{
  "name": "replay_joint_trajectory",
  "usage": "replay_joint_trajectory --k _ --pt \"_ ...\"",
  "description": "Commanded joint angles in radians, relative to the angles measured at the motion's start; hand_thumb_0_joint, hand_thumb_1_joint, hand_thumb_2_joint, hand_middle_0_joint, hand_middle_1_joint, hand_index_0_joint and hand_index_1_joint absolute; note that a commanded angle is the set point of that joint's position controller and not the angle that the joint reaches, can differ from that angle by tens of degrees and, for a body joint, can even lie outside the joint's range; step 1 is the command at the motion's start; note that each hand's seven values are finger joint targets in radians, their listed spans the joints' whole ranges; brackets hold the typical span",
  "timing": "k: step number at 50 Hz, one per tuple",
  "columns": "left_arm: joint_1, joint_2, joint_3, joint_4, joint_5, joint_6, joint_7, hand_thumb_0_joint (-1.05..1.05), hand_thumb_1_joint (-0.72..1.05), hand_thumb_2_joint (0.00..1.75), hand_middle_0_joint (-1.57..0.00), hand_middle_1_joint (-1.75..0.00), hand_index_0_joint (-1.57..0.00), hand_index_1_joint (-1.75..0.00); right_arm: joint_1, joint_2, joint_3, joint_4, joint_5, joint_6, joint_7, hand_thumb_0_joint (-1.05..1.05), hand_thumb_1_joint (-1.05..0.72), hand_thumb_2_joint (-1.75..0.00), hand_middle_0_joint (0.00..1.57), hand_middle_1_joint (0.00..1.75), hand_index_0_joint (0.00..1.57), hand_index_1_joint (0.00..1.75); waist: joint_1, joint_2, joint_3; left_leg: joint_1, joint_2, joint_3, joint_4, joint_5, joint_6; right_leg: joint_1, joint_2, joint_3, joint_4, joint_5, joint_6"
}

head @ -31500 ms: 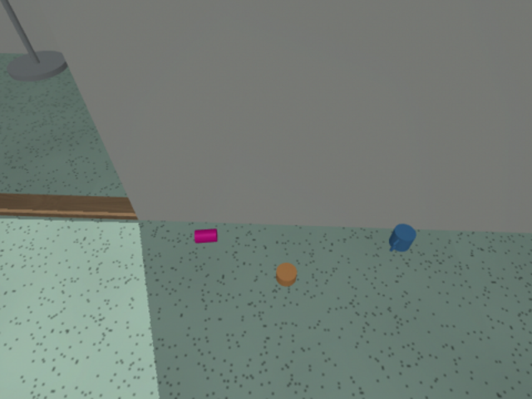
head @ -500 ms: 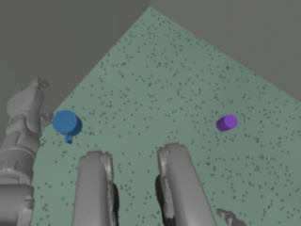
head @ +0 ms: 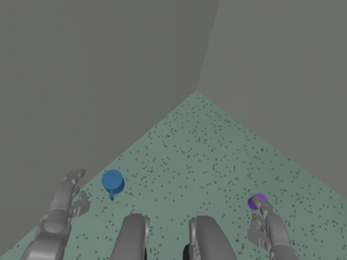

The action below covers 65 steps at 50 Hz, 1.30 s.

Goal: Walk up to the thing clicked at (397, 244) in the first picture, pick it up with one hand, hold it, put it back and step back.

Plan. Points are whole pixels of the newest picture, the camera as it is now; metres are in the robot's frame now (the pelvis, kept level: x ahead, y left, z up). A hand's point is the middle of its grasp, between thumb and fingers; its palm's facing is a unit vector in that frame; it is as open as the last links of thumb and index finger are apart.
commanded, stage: home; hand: left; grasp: from above
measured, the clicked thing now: (113, 185) +0.44 +0.24 -0.56
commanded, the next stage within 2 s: none
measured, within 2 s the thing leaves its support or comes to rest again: neither
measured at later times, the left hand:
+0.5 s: hand (67, 216) +0.21 +0.18 +0.07, palm faces +0.09 -0.97 -0.22, open 7.4 cm
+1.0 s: hand (68, 221) +0.20 +0.18 +0.07, palm faces +0.08 -0.98 -0.21, open 7.4 cm
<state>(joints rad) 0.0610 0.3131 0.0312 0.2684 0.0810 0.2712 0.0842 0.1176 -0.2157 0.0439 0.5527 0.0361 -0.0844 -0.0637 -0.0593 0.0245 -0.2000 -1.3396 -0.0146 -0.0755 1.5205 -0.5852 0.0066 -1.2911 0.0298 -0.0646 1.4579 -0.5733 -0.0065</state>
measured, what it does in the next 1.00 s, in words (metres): rises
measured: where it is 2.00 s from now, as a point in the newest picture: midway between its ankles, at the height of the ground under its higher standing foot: outside the picture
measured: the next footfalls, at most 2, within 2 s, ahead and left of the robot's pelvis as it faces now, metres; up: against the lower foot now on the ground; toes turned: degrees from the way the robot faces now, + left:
none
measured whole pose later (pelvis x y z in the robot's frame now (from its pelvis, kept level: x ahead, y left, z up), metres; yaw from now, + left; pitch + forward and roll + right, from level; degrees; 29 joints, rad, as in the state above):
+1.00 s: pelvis +0.05 -0.01 +0.11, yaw +2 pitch +9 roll -2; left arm 0.49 0.23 0.02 -0.09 -0.05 0.43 0.02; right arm 0.30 -0.22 0.05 0.53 0.01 -0.23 -0.18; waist -0.04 0.05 -0.15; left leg -0.67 -0.01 -0.07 0.99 -0.47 0.00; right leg -0.63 0.03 -0.04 0.93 -0.46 -0.01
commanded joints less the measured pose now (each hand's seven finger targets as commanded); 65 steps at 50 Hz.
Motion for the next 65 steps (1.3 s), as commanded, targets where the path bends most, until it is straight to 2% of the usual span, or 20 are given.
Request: replay_joint_trajectory --k 1,3,9,15,18,19,20,23,26,31,35,40,46,48,57,60,62,64,65 --pt "-0.02 0.086 0.062 -0.241 -0.076 0.016 0.016 0.0 0.9 0.9 -0.2 -0.3 -0.2 -0.3 0.06 -0.153 -0.048 -0.119 0.013 -0.056 -0.044 0.0 -0.9 -0.9 0.2 0.3 0.2 0.3 -0.03 0.081 -0.265 0.421 0.016 -0.042 -0.397 0.051 0.016 0.292 0.007 0.029 -0.339 0.098 -0.02" --pt "0.03 0.08 0.081 -0.27 -0.105 0.042 0.015 0.0 0.9 0.9 -0.2 -0.3 -0.2 -0.3 0.071 -0.144 -0.041 -0.129 0.013 -0.063 -0.061 0.0 -0.9 -0.9 0.2 0.3 0.2 0.3 -0.022 0.069 -0.244 0.458 0.013 -0.024 -0.432 0.096 0.018 0.37 0.008 0.029 -0.399 0.127 -0.02" --pt "0.202 0.036 0.079 -0.384 -0.148 0.085 0.005 0.0 0.9 0.9 -0.2 -0.3 -0.2 -0.3 0.118 -0.12 -0.029 -0.16 0.006 -0.093 -0.102 0.0 -0.9 -0.9 0.2 0.3 0.2 0.3 -0.014 0.048 -0.185 0.592 0.004 0.015 -0.534 0.232 0.02 0.555 0.009 0.028 -0.543 0.237 -0.016" --pt "0.377 0.015 0.07 -0.51 -0.147 0.105 -0.007 0.0 0.9 0.9 -0.2 -0.3 -0.2 -0.3 0.144 -0.104 -0.037 -0.186 -0.007 -0.123 -0.123 0.0 -0.9 -0.9 0.2 0.3 0.2 0.3 0.005 0.046 -0.128 0.708 0.002 0.024 -0.625 0.342 0.017 0.671 0.012 0.02 -0.632 0.332 -0.012" --pt "0.412 0.006 0.055 -0.543 -0.14 0.11 -0.017 0.0 0.9 0.9 -0.2 -0.3 -0.2 -0.3 0.144 -0.106 -0.042 -0.196 -0.011 -0.137 -0.13 0.0 -0.9 -0.9 0.2 0.3 0.2 0.3 -0.004 0.033 -0.086 0.728 0.002 0.022 -0.65 0.347 0.021 0.686 0.011 0.019 -0.665 0.341 -0.01" --pt "0.429 0.004 0.056 -0.547 -0.142 0.113 -0.02 0.0 0.9 0.9 -0.2 -0.3 -0.2 -0.3 0.146 -0.106 -0.04 -0.197 -0.012 -0.141 -0.131 0.0 -0.9 -0.9 0.2 0.3 0.2 0.3 0.004 0.012 -0.068 0.729 0.002 0.021 -0.658 0.338 0.024 0.692 0.011 0.016 -0.676 0.331 -0.009" --pt "0.432 -0.003 0.045 -0.552 -0.143 0.115 -0.026 0.0 0.9 0.9 -0.2 -0.3 -0.2 -0.3 0.142 -0.107 -0.041 -0.201 -0.013 -0.146 -0.131 0.0 -0.9 -0.9 0.2 0.3 0.2 0.3 0.0 0.012 -0.046 0.727 0.004 0.021 -0.67 0.32 0.024 0.686 0.012 0.013 -0.682 0.312 -0.008" --pt "0.443 0.005 0.051 -0.566 -0.143 0.119 -0.04 0.0 0.9 0.9 -0.2 -0.3 -0.2 -0.3 0.134 -0.118 -0.049 -0.206 -0.016 -0.16 -0.133 0.0 -0.9 -0.9 0.2 0.3 0.2 0.3 0.007 0.014 -0.03 0.74 0.008 0.018 -0.692 0.306 0.021 0.691 0.012 0.007 -0.692 0.286 -0.009" --pt "0.422 0.006 0.047 -0.55 -0.141 0.12 -0.051 0.0 0.9 0.9 -0.2 -0.3 -0.2 -0.3 0.127 -0.125 -0.052 -0.209 -0.019 -0.176 -0.134 0.0 -0.9 -0.9 0.2 0.3 0.2 0.3 0.0 -0.005 0.012 0.728 0.005 0.023 -0.692 0.28 0.024 0.68 0.008 0.008 -0.703 0.266 -0.003" --pt "0.41 0.015 0.056 -0.547 -0.134 0.118 -0.062 0.0 0.9 0.9 -0.2 -0.3 -0.2 -0.3 0.127 -0.131 -0.059 -0.2 -0.023 -0.196 -0.131 0.0 -0.9 -0.9 0.2 0.3 0.2 0.3 0.006 0.011 -0.021 0.756 0.004 0.028 -0.684 0.319 0.02 0.698 0.002 0.015 -0.692 0.302 -0.003" --pt "0.389 0.023 0.059 -0.564 -0.131 0.113 -0.062 0.0 0.9 0.9 -0.2 -0.3 -0.2 -0.3 0.112 -0.131 -0.054 -0.198 -0.023 -0.204 -0.128 0.0 -0.9 -0.9 0.2 0.3 0.2 0.3 0.017 0.049 -0.013 0.757 0.004 0.024 -0.703 0.279 0.016 0.696 0.002 0.014 -0.695 0.264 -0.006" --pt "0.401 0.018 0.054 -0.561 -0.128 0.113 -0.057 0.0 0.9 0.9 -0.2 -0.3 -0.2 -0.3 0.11 -0.127 -0.05 -0.194 -0.023 -0.208 -0.129 0.0 -0.9 -0.9 0.2 0.3 0.2 0.3 0.012 0.031 -0.033 0.769 0.004 0.023 -0.691 0.31 0.019 0.709 0.002 0.017 -0.692 0.295 -0.006" --pt "0.397 0.015 0.047 -0.549 -0.131 0.109 -0.059 0.0 0.9 0.9 -0.2 -0.3 -0.2 -0.3 0.104 -0.13 -0.05 -0.189 -0.023 -0.209 -0.128 0.0 -0.9 -0.9 0.2 0.3 0.2 0.3 0.014 0.028 -0.007 0.75 0.009 0.015 -0.709 0.267 0.017 0.696 0.006 0.012 -0.689 0.253 -0.007" --pt "0.406 0.017 0.055 -0.55 -0.135 0.107 -0.058 0.0 0.9 0.9 -0.2 -0.3 -0.2 -0.3 0.105 -0.129 -0.051 -0.19 -0.023 -0.211 -0.13 0.0 -0.9 -0.9 0.2 0.3 0.2 0.3 0.019 0.013 -0.034 0.751 0.007 0.016 -0.698 0.287 0.018 0.708 0.004 0.013 -0.689 0.271 -0.006" --pt "0.394 0.032 0.064 -0.567 -0.136 0.103 -0.057 0.0 0.9 0.9 -0.2 -0.3 -0.2 -0.3 0.111 -0.133 -0.054 -0.185 -0.022 -0.214 -0.133 0.0 -0.9 -0.9 0.2 0.3 0.2 0.3 0.021 0.008 -0.028 0.744 0.007 0.022 -0.693 0.271 0.02 0.701 0.003 0.018 -0.695 0.258 -0.003" --pt "0.42 0.011 0.05 -0.532 -0.133 0.11 -0.058 0.0 0.9 0.9 -0.2 -0.3 -0.2 -0.3 0.111 -0.128 -0.052 -0.181 -0.023 -0.215 -0.133 0.0 -0.9 -0.9 0.2 0.3 0.2 0.3 0.021 0.009 -0.009 0.738 0.006 0.026 -0.695 0.258 0.019 0.696 0.002 0.021 -0.695 0.248 -0.004" --pt "0.401 0.031 0.064 -0.559 -0.131 0.107 -0.057 0.0 0.9 0.9 -0.2 -0.3 -0.2 -0.3 0.109 -0.132 -0.056 -0.181 -0.023 -0.214 -0.132 0.0 -0.9 -0.9 0.2 0.3 0.2 0.3 0.028 0.033 -0.015 0.742 0.01 0.021 -0.703 0.252 0.016 0.691 0.004 0.019 -0.69 0.238 -0.006" --pt "0.401 0.027 0.054 -0.565 -0.13 0.107 -0.058 0.0 0.9 0.9 -0.2 -0.3 -0.2 -0.3 0.111 -0.133 -0.056 -0.182 -0.023 -0.213 -0.133 0.0 -0.9 -0.9 0.2 0.3 0.2 0.3 0.017 0.021 -0.013 0.745 0.01 0.021 -0.704 0.25 0.017 0.687 0.006 0.019 -0.691 0.235 -0.005" --pt "0.368 0.054 0.073 -0.615 -0.13 0.102 -0.054 0.0 0.9 0.9 -0.2 -0.3 -0.2 -0.3 0.116 -0.133 -0.058 -0.181 -0.025 -0.215 -0.133 0.0 -0.9 -0.9 0.2 0.3 0.2 0.3 0.024 0.04 -0.026 0.751 0.009 0.023 -0.701 0.258 0.016 0.695 0.004 0.02 -0.686 0.243 -0.007"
